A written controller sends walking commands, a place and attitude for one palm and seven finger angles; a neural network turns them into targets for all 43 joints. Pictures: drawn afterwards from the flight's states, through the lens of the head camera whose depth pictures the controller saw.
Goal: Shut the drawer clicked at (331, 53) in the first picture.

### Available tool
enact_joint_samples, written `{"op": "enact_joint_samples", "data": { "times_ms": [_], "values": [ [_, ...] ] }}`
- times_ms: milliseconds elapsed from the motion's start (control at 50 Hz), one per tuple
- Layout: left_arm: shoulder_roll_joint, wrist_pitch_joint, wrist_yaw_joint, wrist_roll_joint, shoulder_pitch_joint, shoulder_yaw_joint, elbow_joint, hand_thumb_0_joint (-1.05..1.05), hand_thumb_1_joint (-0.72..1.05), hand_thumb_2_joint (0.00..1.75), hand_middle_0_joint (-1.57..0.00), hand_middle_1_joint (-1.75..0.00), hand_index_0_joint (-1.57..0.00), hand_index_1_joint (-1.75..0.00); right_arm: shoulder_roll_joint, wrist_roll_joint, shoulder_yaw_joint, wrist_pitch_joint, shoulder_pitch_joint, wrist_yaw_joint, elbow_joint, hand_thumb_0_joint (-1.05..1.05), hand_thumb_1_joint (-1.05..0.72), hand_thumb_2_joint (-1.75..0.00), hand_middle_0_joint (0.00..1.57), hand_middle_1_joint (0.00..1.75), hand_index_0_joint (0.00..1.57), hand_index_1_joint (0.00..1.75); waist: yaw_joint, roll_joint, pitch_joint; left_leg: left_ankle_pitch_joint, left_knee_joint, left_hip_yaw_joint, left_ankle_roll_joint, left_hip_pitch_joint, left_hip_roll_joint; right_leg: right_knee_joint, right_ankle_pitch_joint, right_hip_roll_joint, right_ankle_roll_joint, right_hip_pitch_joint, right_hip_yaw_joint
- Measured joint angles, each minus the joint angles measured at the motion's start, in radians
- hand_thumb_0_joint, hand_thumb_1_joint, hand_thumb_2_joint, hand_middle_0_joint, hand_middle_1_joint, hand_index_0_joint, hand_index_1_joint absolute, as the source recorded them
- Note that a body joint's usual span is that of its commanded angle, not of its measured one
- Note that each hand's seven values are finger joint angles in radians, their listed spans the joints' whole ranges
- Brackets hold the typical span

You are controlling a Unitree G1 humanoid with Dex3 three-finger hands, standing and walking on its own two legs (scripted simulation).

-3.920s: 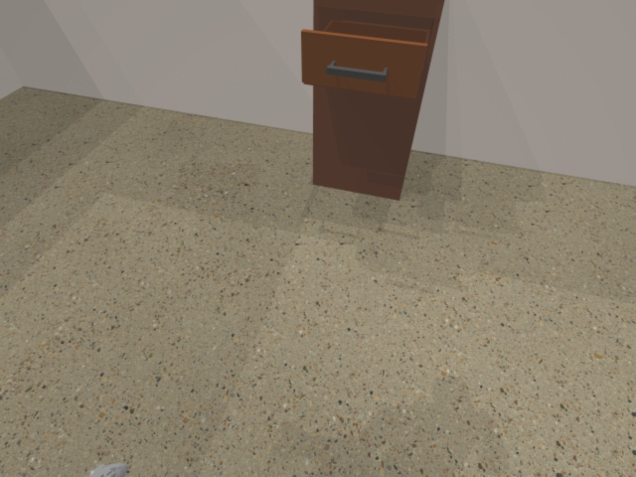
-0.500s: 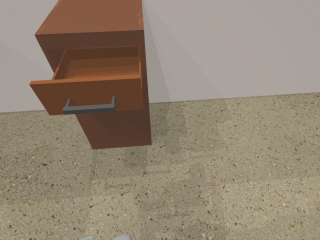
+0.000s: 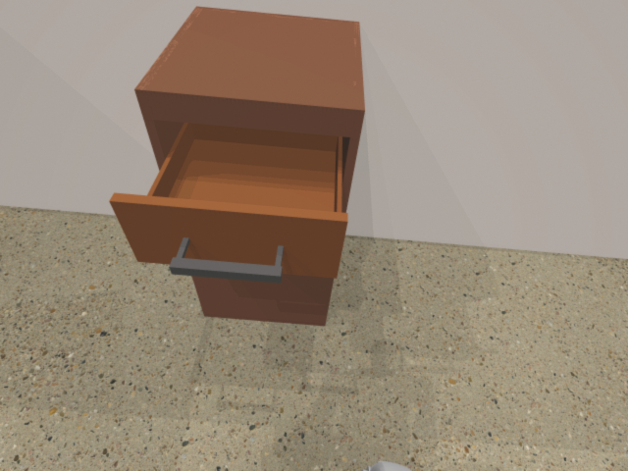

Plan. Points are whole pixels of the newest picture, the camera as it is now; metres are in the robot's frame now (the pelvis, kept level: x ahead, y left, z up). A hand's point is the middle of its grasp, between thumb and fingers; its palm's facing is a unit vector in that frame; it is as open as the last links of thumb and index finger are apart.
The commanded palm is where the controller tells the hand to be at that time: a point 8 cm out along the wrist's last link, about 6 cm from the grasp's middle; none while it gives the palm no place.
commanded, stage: take the last steps up to it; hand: left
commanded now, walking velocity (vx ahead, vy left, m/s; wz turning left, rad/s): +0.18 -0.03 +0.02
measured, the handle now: (229, 259) +0.45 +0.18 -0.06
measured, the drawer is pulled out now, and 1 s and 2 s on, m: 0.23 0.23 0.23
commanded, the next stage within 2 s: come to a stop and stand still in 0.12 s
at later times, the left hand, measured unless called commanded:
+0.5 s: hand (226, 461) +0.16 +0.13 -0.16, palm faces +0.11 -0.96 -0.27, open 7.2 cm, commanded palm none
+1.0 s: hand out of the picture +0.04 +0.23 -0.17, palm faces +0.09 -0.96 -0.28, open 7.4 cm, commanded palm none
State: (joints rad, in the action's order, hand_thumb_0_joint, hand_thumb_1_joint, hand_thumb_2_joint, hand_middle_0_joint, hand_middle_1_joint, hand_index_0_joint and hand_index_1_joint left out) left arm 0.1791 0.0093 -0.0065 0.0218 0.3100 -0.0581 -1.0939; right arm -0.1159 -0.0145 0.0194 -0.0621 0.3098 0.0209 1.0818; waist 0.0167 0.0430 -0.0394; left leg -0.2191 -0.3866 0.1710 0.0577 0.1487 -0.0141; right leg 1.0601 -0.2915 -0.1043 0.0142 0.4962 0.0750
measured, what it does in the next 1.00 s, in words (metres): steps on the spot: right foot, then left foot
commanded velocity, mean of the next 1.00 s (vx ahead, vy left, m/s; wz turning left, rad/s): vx -0.03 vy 0.05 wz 0.00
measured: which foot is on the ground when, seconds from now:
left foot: down 0.00-0.26, up 0.28-0.74, down 0.76-1.00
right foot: up 0.00-0.24, down 0.26-1.00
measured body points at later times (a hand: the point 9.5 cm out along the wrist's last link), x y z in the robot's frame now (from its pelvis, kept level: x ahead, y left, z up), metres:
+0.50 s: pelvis +0.09 -0.05 -0.01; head +0.12 -0.09 +0.44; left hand +0.16 +0.18 -0.14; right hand +0.12 -0.29 -0.18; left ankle +0.06 +0.09 -0.67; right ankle +0.15 -0.14 -0.74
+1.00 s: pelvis +0.04 +0.03 -0.02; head +0.03 +0.00 +0.43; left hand +0.04 +0.28 -0.15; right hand +0.12 -0.20 -0.17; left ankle +0.06 +0.12 -0.74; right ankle +0.11 -0.10 -0.74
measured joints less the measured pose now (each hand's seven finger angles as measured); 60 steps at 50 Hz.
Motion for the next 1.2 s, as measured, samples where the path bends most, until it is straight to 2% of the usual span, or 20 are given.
{"op": "enact_joint_samples", "data": {
  "times_ms": [120,200,240,260,300,360,480,540,580,640,680,720,760,820,860,920,940,1020,1120,1200],
  "values": [
    [-0.009,-0.012,0.013,0.0,-0.061,-0.003,0.026,0.01,0.93,0.9,-0.2,-0.3,-0.19,-0.3,0.04,-0.002,0.0,0.01,0.05,-0.003,0.044,0.01,-0.91,-0.89,0.2,0.3,0.2,0.29,-0.018,-0.008,-0.002,-0.025,0.045,-0.005,-0.018,-0.074,0.016,-0.193,0.034,-0.014,0.01,0.005,-0.002],
    [-0.012,-0.011,0.011,-0.002,-0.094,-0.004,0.041,0.01,0.94,0.9,-0.2,-0.3,-0.19,-0.3,0.044,-0.009,0.009,0.021,0.072,-0.004,0.062,0.01,-0.91,-0.89,0.2,0.3,0.2,0.29,-0.04,-0.028,-0.009,-0.078,0.009,-0.007,-0.043,-0.094,0.008,-0.332,0.017,0.003,-0.001,-0.05,0.016],
    [-0.018,0.003,0.009,0.0,-0.102,-0.002,0.052,0.01,0.93,0.9,-0.2,-0.3,-0.19,-0.3,0.038,-0.009,0.012,0.026,0.082,-0.004,0.071,0.01,-0.91,-0.89,0.2,0.3,0.2,0.3,-0.045,-0.042,-0.011,-0.126,-0.048,-0.01,-0.061,-0.089,-0.006,-0.432,0.053,0.02,-0.01,-0.109,0.031],
    [-0.018,0.016,0.009,0.001,-0.102,0.0,0.059,0.01,0.93,0.9,-0.2,-0.3,-0.19,-0.3,0.036,-0.007,0.012,0.028,0.091,-0.004,0.074,0.01,-0.9,-0.89,0.2,0.3,0.2,0.3,-0.044,-0.043,-0.008,-0.161,-0.098,-0.013,-0.07,-0.075,-0.01,-0.482,0.104,0.025,-0.018,-0.141,0.033],
    [-0.038,0.037,0.018,-0.002,-0.116,0.008,0.057,0.0,0.93,0.9,-0.2,-0.3,-0.19,-0.3,0.017,0.002,0.013,0.04,0.078,-0.002,0.081,0.01,-0.9,-0.89,0.2,0.3,0.2,0.29,-0.047,-0.08,-0.022,-0.246,-0.257,-0.053,-0.065,-0.016,-0.039,-0.443,0.076,0.048,-0.05,-0.143,0.056],
    [-0.052,0.041,0.039,-0.011,-0.132,0.012,0.06,-0.01,0.94,0.89,-0.2,-0.3,-0.2,-0.3,-0.007,0.011,0.017,0.067,0.042,0.009,0.073,0.01,-0.91,-0.89,0.2,0.3,0.2,0.29,-0.044,-0.093,-0.027,-0.317,-0.454,-0.109,-0.075,0.088,-0.034,-0.464,0.041,0.057,-0.075,-0.173,0.078],
    [-0.049,0.01,0.054,-0.007,-0.158,0.013,0.08,-0.01,0.95,0.89,-0.2,-0.3,-0.2,-0.3,-0.069,0.005,0.043,0.119,-0.07,0.007,0.009,0.01,-0.91,-0.89,0.2,0.3,0.2,0.29,-0.016,-0.085,-0.037,-0.251,-0.646,-0.148,-0.106,0.257,-0.014,-0.54,0.086,0.043,-0.075,-0.201,0.082],
    [-0.042,-0.004,0.054,-0.003,-0.15,0.012,0.086,-0.01,0.94,0.89,-0.2,-0.3,-0.2,-0.3,-0.102,-0.001,0.055,0.133,-0.125,-0.002,-0.034,0.01,-0.91,-0.89,0.2,0.29,0.2,0.29,-0.006,-0.082,-0.041,-0.203,-0.69,-0.161,-0.119,0.304,-0.011,-0.558,0.107,0.033,-0.068,-0.197,0.076],
    [-0.034,-0.012,0.05,0.001,-0.139,0.01,0.087,-0.01,0.93,0.89,-0.2,-0.3,-0.2,-0.3,-0.117,-0.003,0.058,0.133,-0.152,-0.007,-0.057,0.01,-0.91,-0.89,0.2,0.29,0.2,0.29,0.001,-0.077,-0.042,-0.184,-0.667,-0.164,-0.122,0.304,-0.014,-0.567,0.119,0.026,-0.061,-0.194,0.07],
    [-0.014,-0.024,0.042,0.007,-0.12,0.006,0.087,0.0,0.92,0.89,-0.2,-0.3,-0.2,-0.3,-0.125,-0.001,0.057,0.124,-0.174,-0.013,-0.081,0.01,-0.91,-0.89,0.2,0.29,0.2,0.29,0.014,-0.061,-0.035,-0.182,-0.557,-0.157,-0.117,0.259,-0.021,-0.577,0.136,0.018,-0.05,-0.189,0.063],
    [-0.001,-0.023,0.053,0.01,-0.092,0.018,0.095,0.0,0.92,0.89,-0.2,-0.3,-0.2,-0.3,-0.129,0.002,0.053,0.115,-0.166,-0.019,-0.118,0.01,-0.91,-0.89,0.2,0.29,0.2,0.29,0.021,-0.049,-0.02,-0.234,-0.486,-0.144,-0.112,0.217,-0.012,-0.568,0.143,0.008,-0.039,-0.175,0.051],
    [0.011,-0.029,0.055,0.009,-0.054,0.026,0.109,0.0,0.91,0.89,-0.2,-0.3,-0.2,-0.3,-0.134,0.005,0.049,0.103,-0.143,-0.021,-0.169,0.01,-0.91,-0.89,0.2,0.29,0.2,0.29,0.017,-0.049,0.006,-0.199,-0.335,-0.122,-0.097,0.145,-0.004,-0.524,0.129,-0.004,-0.024,-0.151,0.041],
    [0.018,-0.043,0.051,0.002,-0.033,0.03,0.118,0.0,0.91,0.89,-0.2,-0.3,-0.2,-0.3,-0.144,0.001,0.044,0.085,-0.115,-0.02,-0.21,0.01,-0.91,-0.89,0.2,0.29,0.2,0.29,-0.001,-0.08,0.029,-0.114,-0.202,-0.124,-0.073,0.097,-0.012,-0.454,0.092,-0.002,-0.008,-0.119,0.052],
    [0.037,-0.065,0.046,-0.002,-0.023,0.022,0.12,0.0,0.91,0.89,-0.2,-0.3,-0.2,-0.3,-0.116,-0.011,0.024,0.092,-0.094,-0.019,-0.213,0.01,-0.91,-0.89,0.2,0.29,0.2,0.29,0.009,-0.063,0.024,-0.11,-0.249,-0.106,-0.039,0.099,0.006,-0.392,-0.02,0.016,-0.012,-0.111,-0.016],
    [0.042,-0.067,0.038,-0.004,-0.009,0.024,0.124,0.0,0.91,0.89,-0.2,-0.3,-0.2,-0.3,-0.097,-0.012,0.009,0.099,-0.083,-0.02,-0.205,0.01,-0.91,-0.89,0.2,0.29,0.2,0.29,0.01,-0.064,0.028,-0.108,-0.236,-0.096,-0.028,0.088,0.016,-0.346,-0.049,0.038,-0.018,-0.111,-0.046],
    [0.042,-0.054,0.03,-0.004,0.014,0.03,0.134,0.0,0.91,0.89,-0.2,-0.3,-0.2,-0.3,-0.071,-0.009,-0.009,0.107,-0.072,-0.023,-0.188,0.01,-0.91,-0.89,0.2,0.3,0.2,0.29,0.014,-0.061,0.031,-0.097,-0.227,-0.08,-0.017,0.096,0.038,-0.392,-0.017,0.065,-0.027,-0.156,-0.066],
    [0.036,-0.048,0.03,-0.003,0.016,0.032,0.132,0.0,0.91,0.9,-0.2,-0.3,-0.19,-0.3,-0.069,-0.006,-0.007,0.107,-0.073,-0.019,-0.182,0.01,-0.91,-0.89,0.2,0.3,0.2,0.29,0.016,-0.066,0.025,-0.094,-0.228,-0.076,-0.015,0.102,0.043,-0.415,0.03,0.07,-0.029,-0.158,-0.08],
    [-0.002,-0.034,0.026,-0.003,0.035,0.05,0.12,0.0,0.91,0.9,-0.2,-0.3,-0.19,-0.3,-0.087,-0.003,0.0,0.104,-0.063,-0.018,-0.162,0.0,-0.94,-0.89,0.2,0.3,0.2,0.3,0.004,-0.094,0.019,-0.067,-0.186,-0.077,-0.01,0.106,0.05,-0.461,0.056,0.068,-0.016,-0.158,-0.088],
    [-0.022,-0.035,0.025,-0.008,0.033,0.055,0.1,0.0,0.91,0.9,-0.2,-0.3,-0.2,-0.3,-0.084,-0.006,-0.008,0.083,-0.013,-0.017,-0.119,0.0,-0.93,-0.89,0.2,0.3,0.2,0.29,-0.012,-0.078,0.016,-0.023,-0.121,-0.072,0.008,0.097,0.055,-0.515,0.051,0.077,-0.019,-0.165,-0.106],
    [-0.033,-0.027,0.025,-0.007,0.012,0.058,0.083,0.0,0.91,0.89,-0.2,-0.3,-0.2,-0.3,-0.075,-0.003,-0.016,0.078,0.022,-0.012,-0.068,0.01,-0.92,-0.89,0.2,0.3,0.2,0.29,-0.014,-0.064,0.007,-0.003,-0.078,-0.071,0.016,0.075,0.065,-0.555,0.089,0.077,-0.025,-0.185,-0.122]
  ]
}}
